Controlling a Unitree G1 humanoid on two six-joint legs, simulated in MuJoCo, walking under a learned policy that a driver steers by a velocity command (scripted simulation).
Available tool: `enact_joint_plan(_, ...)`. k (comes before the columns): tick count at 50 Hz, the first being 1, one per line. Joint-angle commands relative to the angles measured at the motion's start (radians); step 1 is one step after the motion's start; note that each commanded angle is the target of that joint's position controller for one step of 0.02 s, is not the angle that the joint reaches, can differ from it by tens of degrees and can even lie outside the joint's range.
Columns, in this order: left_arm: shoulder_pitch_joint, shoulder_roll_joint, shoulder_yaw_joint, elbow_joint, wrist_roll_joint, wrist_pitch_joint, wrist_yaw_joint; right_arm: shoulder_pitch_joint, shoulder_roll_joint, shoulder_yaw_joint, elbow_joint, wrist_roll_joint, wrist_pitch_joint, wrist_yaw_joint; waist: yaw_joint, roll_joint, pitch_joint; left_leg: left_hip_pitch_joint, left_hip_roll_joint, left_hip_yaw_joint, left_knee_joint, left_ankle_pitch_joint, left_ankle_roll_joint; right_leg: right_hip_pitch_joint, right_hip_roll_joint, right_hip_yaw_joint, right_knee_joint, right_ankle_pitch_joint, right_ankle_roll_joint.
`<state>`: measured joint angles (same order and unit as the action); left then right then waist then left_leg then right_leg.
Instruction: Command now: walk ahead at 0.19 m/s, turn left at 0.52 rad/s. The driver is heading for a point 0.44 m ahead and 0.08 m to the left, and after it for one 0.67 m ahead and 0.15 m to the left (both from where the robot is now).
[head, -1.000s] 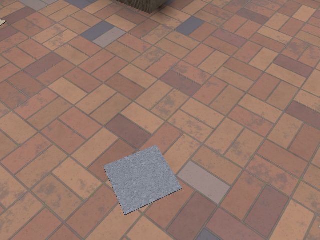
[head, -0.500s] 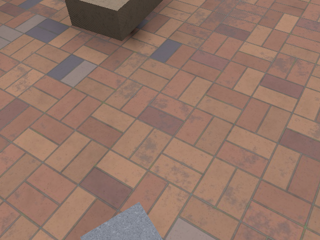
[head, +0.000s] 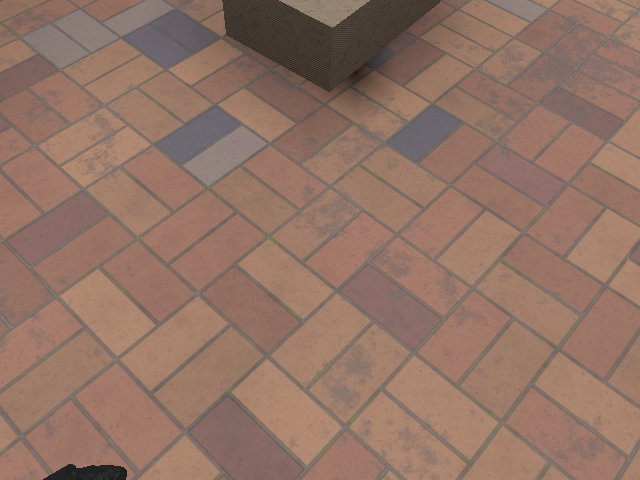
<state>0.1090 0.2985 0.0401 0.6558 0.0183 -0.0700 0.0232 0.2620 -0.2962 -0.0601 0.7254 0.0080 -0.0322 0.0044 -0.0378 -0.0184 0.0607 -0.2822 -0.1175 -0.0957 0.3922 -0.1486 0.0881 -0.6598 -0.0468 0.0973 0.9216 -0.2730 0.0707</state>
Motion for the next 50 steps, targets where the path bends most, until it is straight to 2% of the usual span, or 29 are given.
enact_joint_plan(1, 0.057, 0.063, 0.018, -0.029, -0.004, 0.01, 0.004, -0.036, -0.173, -0.051, -0.07, 0.016, 0.015, -0.028, 0.039, 0.104, -0.192, -0.002, 0.193, -0.131, -0.023, 0.584, 0.118, 0.189, 0.066, -0.045, -0.148, 0.178, 0.023)
enact_joint_plan(4, -0.027, 0.071, 0.02, -0.049, -0.013, 0.009, -0.008, -0.015, -0.166, -0.051, -0.068, 0.016, 0.042, -0.04, 0.009, 0.125, -0.185, 0.044, 0.198, -0.207, 0.019, 0.428, 0.092, 0.197, 0.091, -0.02, -0.277, 0.207, 0.019)
enact_joint_plan(7, -0.015, 0.101, 0.037, -0.048, -0.012, -0.004, -0.016, -0.038, -0.155, -0.05, -0.087, 0.011, 0.052, -0.043, 0.028, 0.154, -0.169, 0.104, 0.207, -0.32, 0.091, 0.306, 0.072, 0.232, 0.095, 0.014, -0.406, 0.165, -0.009)
enact_joint_plan(8, 0.017, 0.104, 0.042, -0.04, -0.01, -0.013, -0.016, -0.066, -0.146, -0.047, -0.099, 0.013, 0.052, -0.044, 0.057, 0.16, -0.162, 0.097, 0.185, -0.33, 0.132, 0.261, 0.051, 0.295, 0.084, 0.007, -0.497, 0.239, -0.03)
enact_joint_plan(9, 0.048, 0.131, 0.051, -0.037, 0.0, -0.02, -0.01, -0.066, -0.115, -0.037, -0.112, 0.007, 0.049, -0.042, 0.066, 0.131, -0.188, 0.05, 0.142, -0.31, 0.217, 0.156, 0.015, 0.42, 0.002, 0.045, -0.546, 0.382, -0.07)
enact_joint_plan(10, 0.077, 0.188, 0.06, -0.048, 0.016, -0.015, 0.003, -0.025, -0.058, -0.02, -0.126, -0.013, 0.043, -0.039, 0.047, -0.039, -0.256, -0.078, 0.048, -0.187, 0.438, -0.188, -0.038, 0.608, -0.207, 0.218, -0.517, 0.712, -0.159)
enact_joint_plan(11, 0.112, 0.199, 0.065, -0.021, 0.036, 0.007, 0.003, 0.098, -0.066, -0.017, -0.137, 0.001, 0.043, -0.035, -0.016, -0.297, -0.32, -0.276, -0.036, -0.082, 0.619, -0.598, -0.091, 0.745, -0.404, 0.51, -0.531, 0.801, -0.351)
enact_joint_plan(12, 0.09, 0.146, 0.058, -0.04, 0.006, 0.017, 0.002, 0.132, -0.161, -0.039, -0.1, -0.002, 0.046, -0.032, 0.0, -0.208, -0.3, -0.324, 0.043, -0.075, 0.776, -0.547, -0.132, 0.713, -0.401, 0.528, -0.54, 0.638, -0.377)
enact_joint_plan(13, 0.069, 0.096, 0.044, -0.052, 0.002, 0.024, 0.006, 0.063, -0.202, -0.056, -0.091, 0.009, 0.06, -0.033, 0.029, -0.122, -0.239, -0.343, 0.068, -0.054, 0.848, -0.466, -0.153, 0.652, -0.327, 0.379, -0.531, 0.538, -0.331)
enact_joint_plan(14, 0.036, 0.085, 0.039, -0.059, 0.004, 0.034, 0.007, 0.033, -0.191, -0.06, -0.087, 0.013, 0.078, -0.039, 0.025, -0.068, -0.204, -0.341, 0.086, -0.036, 0.867, -0.405, -0.167, 0.586, -0.266, 0.284, -0.546, 0.436, -0.294)
enact_joint_plan(16, -0.008, 0.101, 0.04, -0.057, 0.004, 0.049, 0.013, 0.002, -0.148, -0.051, -0.108, 0.014, 0.096, -0.039, 0.018, -0.089, -0.134, -0.307, 0.111, 0.004, 0.84, -0.322, -0.18, 0.46, -0.205, 0.163, -0.594, 0.351, -0.277)
enact_joint_plan(17, 0.005, 0.105, 0.044, -0.049, 0.006, 0.053, 0.016, 0.007, -0.119, -0.043, -0.113, 0.015, 0.097, -0.036, 0.021, -0.109, -0.138, -0.29, 0.116, 0.037, 0.789, -0.284, -0.177, 0.446, -0.176, 0.114, -0.627, 0.24, -0.27)
enact_joint_plan(19, 0.027, 0.117, 0.053, -0.038, -0.003, 0.056, 0.02, -0.021, -0.093, -0.034, -0.133, 0.014, 0.09, -0.028, 0.045, -0.154, -0.148, -0.288, 0.133, 0.077, 0.684, -0.262, -0.169, 0.464, -0.18, 0.093, -0.679, 0.044, -0.277)
enact_joint_plan(22, 0.034, 0.156, 0.07, -0.029, -0.019, 0.046, 0.016, -0.064, -0.086, -0.026, -0.154, 0.005, 0.07, -0.009, 0.062, -0.149, -0.162, -0.22, 0.168, 0.095, 0.517, -0.253, -0.133, 0.465, -0.218, 0.079, -0.716, -0.089, -0.281)
enact_joint_plan(26, 0.026, 0.185, 0.084, -0.012, -0.038, 0.035, -0.01, -0.03, -0.104, -0.033, -0.131, 0.006, 0.057, 0.008, 0.045, -0.143, -0.138, -0.066, 0.155, 0.154, 0.323, -0.218, -0.072, 0.404, -0.24, 0.019, -0.73, -0.162, -0.262)
enact_joint_plan(28, 0.009, 0.177, 0.083, -0.002, -0.052, 0.039, -0.018, 0.035, -0.095, -0.036, -0.097, 0.009, 0.054, 0.014, 0.003, -0.119, -0.124, 0.05, 0.133, 0.194, 0.171, -0.147, -0.035, 0.358, -0.227, -0.029, -0.684, -0.236, -0.231)
enact_joint_plan(29, 0.011, 0.153, 0.077, 0.005, -0.05, 0.041, -0.018, 0.099, -0.095, -0.041, -0.062, 0.009, 0.052, 0.012, -0.019, -0.092, -0.122, 0.141, 0.105, 0.208, 0.122, -0.153, -0.016, 0.305, -0.197, -0.07, -0.616, -0.275, -0.204)
enact_joint_plan(30, 0.004, 0.101, 0.063, 0.005, -0.039, 0.04, -0.021, 0.188, -0.112, -0.052, -0.026, 0.015, 0.049, 0.007, -0.047, -0.007, -0.112, 0.251, 0.129, 0.13, 0.058, -0.217, 0.018, 0.205, -0.142, -0.148, -0.441, -0.292, -0.154)
enact_joint_plan(31, -0.033, 0.013, 0.037, -0.024, -0.01, 0.034, -0.035, 0.272, -0.193, -0.07, -0.021, 0.013, 0.042, -0.006, -0.065, 0.247, -0.09, 0.366, 0.367, -0.255, -0.068, -0.352, 0.114, -0.046, -0.029, -0.256, -0.026, -0.323, -0.065)
enact_joint_plan(32, -0.091, 0.052, 0.047, -0.081, -0.026, 0.008, -0.036, 0.238, -0.28, -0.079, -0.064, -0.006, 0.017, 0.005, -0.059, 0.288, -0.028, 0.325, 0.489, -0.653, -0.22, -0.598, 0.261, -0.288, 0.07, -0.102, 0.112, -0.337, -0.067)
enact_joint_plan(33, -0.113, 0.119, 0.062, -0.081, -0.051, -0.016, -0.041, 0.185, -0.215, -0.063, -0.081, -0.016, -0.007, 0.006, -0.048, 0.2, 0.023, 0.306, 0.483, -0.61, -0.256, -0.596, 0.251, -0.322, 0.007, -0.025, 0.16, -0.229, -0.089)
enact_joint_plan(34, -0.084, 0.138, 0.068, -0.064, -0.051, -0.03, -0.046, 0.144, -0.172, -0.047, -0.084, -0.011, -0.023, 0.003, -0.013, 0.184, 0.039, 0.305, 0.449, -0.515, -0.234, -0.47, 0.216, -0.325, -0.015, -0.024, 0.136, -0.108, -0.097)
enact_joint_plan(36, -0.07, 0.132, 0.07, -0.035, -0.009, -0.044, -0.045, 0.118, -0.143, -0.035, -0.088, 0.002, -0.023, -0.004, 0.003, 0.134, 0.011, 0.292, 0.374, -0.361, -0.21, -0.214, 0.162, -0.24, -0.029, -0.034, 0.047, 0.023, -0.075)
enact_joint_plan(37, -0.081, 0.119, 0.068, -0.032, -0.006, -0.045, -0.048, 0.128, -0.135, -0.031, -0.088, -0.001, -0.021, -0.011, 0.005, 0.132, -0.004, 0.28, 0.346, -0.308, -0.208, -0.109, 0.148, -0.192, -0.017, -0.043, 0.009, 0.083, -0.062)
enact_joint_plan(39, -0.108, 0.084, 0.056, -0.03, -0.011, -0.044, -0.053, 0.146, -0.14, -0.034, -0.078, 0.0, -0.02, -0.025, 0.0, 0.125, -0.022, 0.263, 0.306, -0.222, -0.198, 0.036, 0.13, -0.122, 0.012, -0.062, -0.096, 0.184, -0.037)
enact_joint_plan(43, -0.202, 0.037, 0.031, -0.041, -0.026, -0.041, -0.07, 0.198, -0.14, -0.037, -0.042, 0.006, -0.017, -0.037, -0.043, 0.151, -0.003, 0.192, 0.272, -0.137, -0.193, 0.077, 0.1, 0.019, 0.048, -0.088, -0.311, 0.329, -0.023)
enact_joint_plan(46, -0.255, 0.044, 0.027, -0.059, -0.034, -0.046, -0.082, 0.233, -0.143, -0.039, -0.011, 0.015, -0.016, -0.035, -0.064, 0.152, 0.028, 0.211, 0.305, -0.16, -0.18, 0.08, 0.1, 0.049, 0.047, -0.086, -0.382, 0.335, -0.044)
enact_joint_plan(49, -0.224, 0.075, 0.036, -0.057, -0.035, -0.052, -0.086, 0.224, -0.158, -0.046, 0.007, 0.015, -0.01, -0.036, -0.038, 0.17, 0.03, 0.28, 0.346, -0.181, -0.135, 0.198, 0.081, 0.093, 0.044, -0.086, -0.424, 0.267, -0.085)
enact_joint_plan(50, -0.186, 0.091, 0.043, -0.049, -0.032, -0.053, -0.082, 0.211, -0.164, -0.049, 0.007, 0.014, -0.007, -0.036, -0.016, 0.181, 0.007, 0.298, 0.344, -0.173, -0.088, 0.337, 0.071, 0.149, 0.059, -0.105, -0.43, 0.228, -0.103)
